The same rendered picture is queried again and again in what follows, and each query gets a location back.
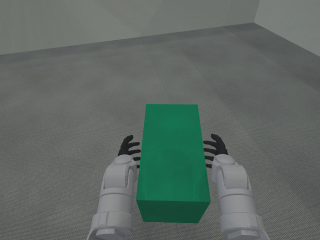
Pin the robot right forearm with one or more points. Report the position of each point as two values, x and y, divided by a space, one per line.
239 219

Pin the robot left hand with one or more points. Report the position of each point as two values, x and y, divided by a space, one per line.
124 148

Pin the robot left forearm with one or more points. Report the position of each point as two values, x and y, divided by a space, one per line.
114 219

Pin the robot right hand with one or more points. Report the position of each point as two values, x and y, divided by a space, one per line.
219 145

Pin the carton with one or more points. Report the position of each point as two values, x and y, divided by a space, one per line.
172 182

